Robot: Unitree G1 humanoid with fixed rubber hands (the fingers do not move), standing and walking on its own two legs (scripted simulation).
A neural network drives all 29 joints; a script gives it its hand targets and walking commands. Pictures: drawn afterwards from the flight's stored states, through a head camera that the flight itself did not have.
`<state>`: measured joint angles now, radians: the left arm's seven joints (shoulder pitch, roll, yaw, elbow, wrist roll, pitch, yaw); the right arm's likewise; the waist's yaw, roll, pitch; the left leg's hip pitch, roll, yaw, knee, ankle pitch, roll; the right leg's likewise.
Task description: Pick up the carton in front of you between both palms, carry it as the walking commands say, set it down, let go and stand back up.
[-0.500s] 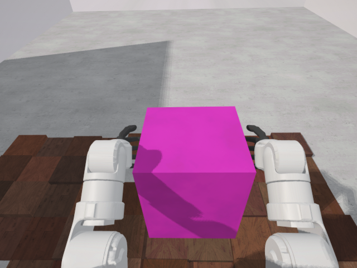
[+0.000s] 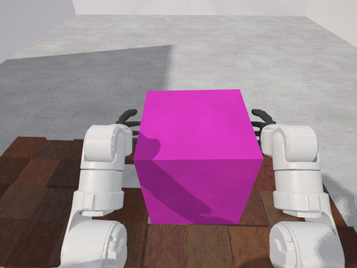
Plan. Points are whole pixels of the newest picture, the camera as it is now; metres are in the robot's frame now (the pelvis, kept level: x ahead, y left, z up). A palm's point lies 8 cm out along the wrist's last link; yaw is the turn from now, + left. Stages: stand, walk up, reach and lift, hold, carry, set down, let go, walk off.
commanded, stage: carry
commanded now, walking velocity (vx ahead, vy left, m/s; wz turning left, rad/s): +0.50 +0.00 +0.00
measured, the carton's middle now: (193, 159) +0.36 +0.00 +0.10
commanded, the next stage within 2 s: none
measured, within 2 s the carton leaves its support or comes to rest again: neither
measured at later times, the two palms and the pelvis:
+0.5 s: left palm (166, 92) +0.59 +0.08 +0.14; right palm (265, 100) +0.59 -0.22 +0.12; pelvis +0.21 -0.06 -0.03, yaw +0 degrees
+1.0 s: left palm (181, 69) +0.88 +0.04 +0.08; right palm (254, 75) +0.85 -0.26 +0.07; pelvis +0.51 -0.07 +0.00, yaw -1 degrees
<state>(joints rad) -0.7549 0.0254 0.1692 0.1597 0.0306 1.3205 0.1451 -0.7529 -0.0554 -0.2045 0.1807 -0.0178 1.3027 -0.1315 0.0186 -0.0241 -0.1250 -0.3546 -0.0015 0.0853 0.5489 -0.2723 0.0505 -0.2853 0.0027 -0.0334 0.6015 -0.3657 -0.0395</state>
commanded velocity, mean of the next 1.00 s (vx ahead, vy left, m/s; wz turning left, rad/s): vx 0.50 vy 0.00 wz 0.00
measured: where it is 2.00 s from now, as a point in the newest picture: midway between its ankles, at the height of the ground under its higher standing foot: (198, 155)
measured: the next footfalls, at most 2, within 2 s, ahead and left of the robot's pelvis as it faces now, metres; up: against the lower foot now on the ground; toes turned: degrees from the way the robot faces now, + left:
right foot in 0.40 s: +0.30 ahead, -0.14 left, -0.02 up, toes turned -7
left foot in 0.80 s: +0.62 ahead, +0.00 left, +0.01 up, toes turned +4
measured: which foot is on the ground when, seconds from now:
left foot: down 0.00-0.42, up 0.44-0.78, down 0.80-1.00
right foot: down 0.00-0.02, up 0.04-0.38, down 0.40-0.86, up 0.88-1.00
